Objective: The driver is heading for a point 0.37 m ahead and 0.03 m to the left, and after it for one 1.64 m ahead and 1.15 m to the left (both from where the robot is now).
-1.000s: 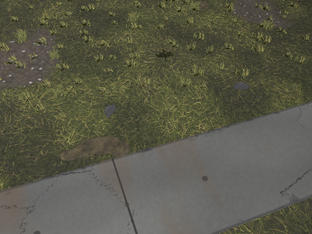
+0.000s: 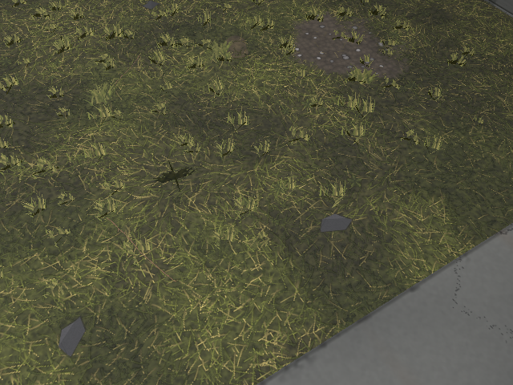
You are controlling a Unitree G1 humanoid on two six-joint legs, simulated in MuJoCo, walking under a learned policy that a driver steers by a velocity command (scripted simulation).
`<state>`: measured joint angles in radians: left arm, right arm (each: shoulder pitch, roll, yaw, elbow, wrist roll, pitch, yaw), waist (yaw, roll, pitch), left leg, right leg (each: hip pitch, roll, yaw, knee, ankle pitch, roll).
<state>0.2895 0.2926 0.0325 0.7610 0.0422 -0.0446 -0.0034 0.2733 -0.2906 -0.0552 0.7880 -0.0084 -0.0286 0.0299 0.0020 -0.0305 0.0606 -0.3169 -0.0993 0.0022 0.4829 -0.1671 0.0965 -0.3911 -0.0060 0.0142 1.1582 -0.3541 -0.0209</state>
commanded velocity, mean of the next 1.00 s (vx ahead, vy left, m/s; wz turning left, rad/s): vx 0.50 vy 0.00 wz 0.55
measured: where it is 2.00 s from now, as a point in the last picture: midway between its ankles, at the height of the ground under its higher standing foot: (175, 301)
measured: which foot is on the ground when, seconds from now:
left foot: down 0.00-0.38, up 0.40-0.92, down 0.94-1.00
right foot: up 0.00-0.34, down 0.36-0.94, up 0.96-1.00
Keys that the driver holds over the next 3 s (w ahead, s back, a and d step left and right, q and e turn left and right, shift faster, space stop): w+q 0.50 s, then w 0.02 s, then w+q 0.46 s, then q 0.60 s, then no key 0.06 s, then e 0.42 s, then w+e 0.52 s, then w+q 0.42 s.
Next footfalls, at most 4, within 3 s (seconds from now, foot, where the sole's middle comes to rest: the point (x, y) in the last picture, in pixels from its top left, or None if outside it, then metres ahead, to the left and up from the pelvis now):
0.36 right None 0.40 -0.11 -0.77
0.94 left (161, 339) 0.62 0.27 -0.88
1.30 right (178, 252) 0.91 0.25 -0.88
1.72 left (135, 324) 0.66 0.36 -0.88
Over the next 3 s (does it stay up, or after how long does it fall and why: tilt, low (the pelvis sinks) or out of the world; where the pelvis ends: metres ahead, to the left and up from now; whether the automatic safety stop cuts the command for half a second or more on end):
stays up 1.05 0.49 -0.10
